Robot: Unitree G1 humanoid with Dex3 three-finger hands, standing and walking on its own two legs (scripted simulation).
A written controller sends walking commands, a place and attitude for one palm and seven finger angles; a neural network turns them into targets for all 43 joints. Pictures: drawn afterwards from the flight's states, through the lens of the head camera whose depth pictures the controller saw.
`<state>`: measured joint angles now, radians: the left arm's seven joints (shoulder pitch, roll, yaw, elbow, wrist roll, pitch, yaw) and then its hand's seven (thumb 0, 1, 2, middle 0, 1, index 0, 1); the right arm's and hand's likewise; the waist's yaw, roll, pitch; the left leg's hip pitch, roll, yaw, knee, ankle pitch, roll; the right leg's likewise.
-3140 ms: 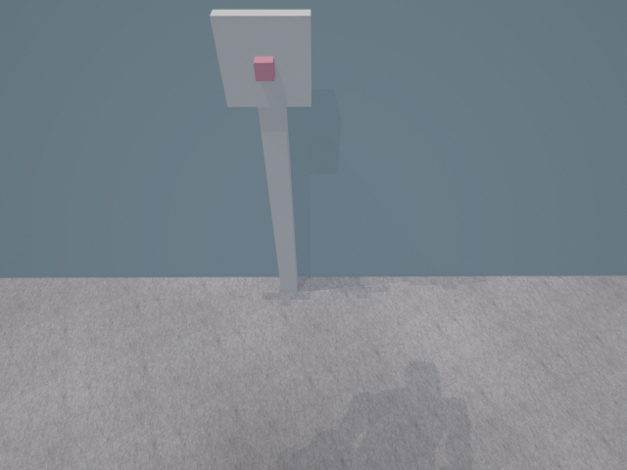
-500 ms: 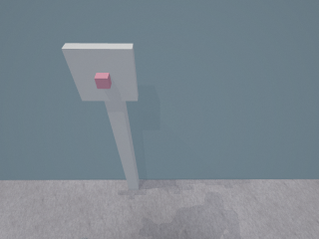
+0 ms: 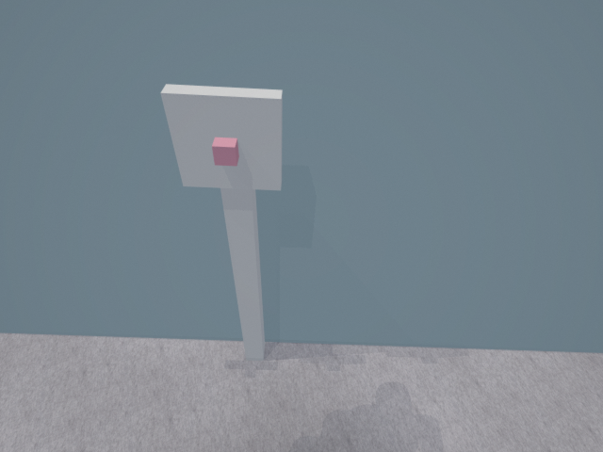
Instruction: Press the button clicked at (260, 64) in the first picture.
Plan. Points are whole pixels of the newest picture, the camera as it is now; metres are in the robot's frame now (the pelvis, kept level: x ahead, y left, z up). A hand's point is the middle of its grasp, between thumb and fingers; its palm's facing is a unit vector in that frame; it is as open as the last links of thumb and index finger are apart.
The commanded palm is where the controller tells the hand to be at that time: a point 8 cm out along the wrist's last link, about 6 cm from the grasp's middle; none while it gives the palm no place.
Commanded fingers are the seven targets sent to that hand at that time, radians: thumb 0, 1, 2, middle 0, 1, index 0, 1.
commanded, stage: come to a stop and stand still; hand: left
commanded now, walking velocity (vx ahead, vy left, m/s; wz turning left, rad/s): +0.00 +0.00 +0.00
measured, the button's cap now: (226, 150) +0.54 +0.16 +0.13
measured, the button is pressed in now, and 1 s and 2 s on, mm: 0 0 0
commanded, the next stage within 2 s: look again from close up in 0.02 s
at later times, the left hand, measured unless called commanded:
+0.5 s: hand out of the picture -0.02 +0.14 -0.18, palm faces +0.04 -0.99 -0.15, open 7.4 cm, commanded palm none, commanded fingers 0.00 0.90 0.90 -0.20 -0.30 -0.20 -0.30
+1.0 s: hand (209, 376) +0.22 +0.14 +0.00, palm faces +0.06 -1.00 +0.00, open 6.3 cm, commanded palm +0.13 +0.21 -0.03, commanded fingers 0.00 0.90 0.90 -0.64 -0.78 -0.64 -0.78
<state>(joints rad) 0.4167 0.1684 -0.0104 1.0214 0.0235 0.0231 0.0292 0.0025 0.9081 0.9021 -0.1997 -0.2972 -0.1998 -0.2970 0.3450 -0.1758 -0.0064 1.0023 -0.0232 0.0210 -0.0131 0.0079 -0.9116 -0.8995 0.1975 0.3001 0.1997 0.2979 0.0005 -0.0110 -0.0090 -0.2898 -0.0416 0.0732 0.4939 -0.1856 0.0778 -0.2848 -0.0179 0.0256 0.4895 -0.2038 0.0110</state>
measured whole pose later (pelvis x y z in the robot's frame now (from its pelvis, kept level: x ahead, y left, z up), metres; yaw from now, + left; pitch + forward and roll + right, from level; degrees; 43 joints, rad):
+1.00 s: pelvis +0.02 -0.04 -0.05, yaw +3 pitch +7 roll +0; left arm 0.43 0.17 0.10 0.08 -0.25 -0.49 -0.21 0.01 0.93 0.90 -0.39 -0.51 -0.39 -0.51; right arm 0.19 -0.26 -0.06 0.59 0.02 -0.26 0.00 0.01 -0.91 -0.90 0.20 0.30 0.20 0.30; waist -0.04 0.00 -0.13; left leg -0.67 -0.02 0.02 0.94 -0.40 0.03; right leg -0.65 0.00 -0.02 0.95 -0.43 -0.02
